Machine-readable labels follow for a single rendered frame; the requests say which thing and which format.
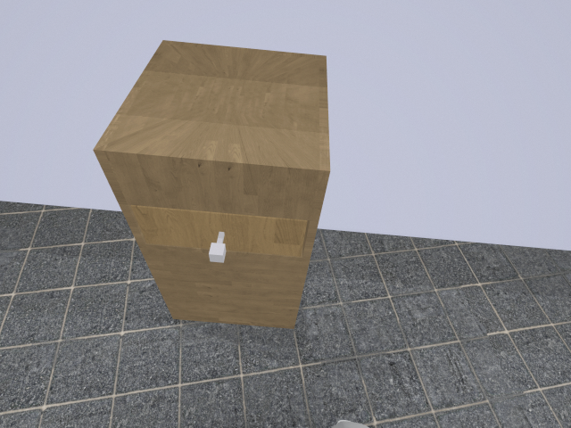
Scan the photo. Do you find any cabinet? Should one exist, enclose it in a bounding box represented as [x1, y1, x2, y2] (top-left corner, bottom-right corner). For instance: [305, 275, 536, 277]
[93, 40, 330, 329]

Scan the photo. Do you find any handle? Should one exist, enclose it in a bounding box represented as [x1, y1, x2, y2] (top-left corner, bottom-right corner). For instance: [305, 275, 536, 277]
[209, 232, 226, 263]

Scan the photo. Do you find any drawer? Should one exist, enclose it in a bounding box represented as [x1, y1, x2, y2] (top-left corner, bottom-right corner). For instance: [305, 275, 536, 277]
[131, 205, 307, 257]

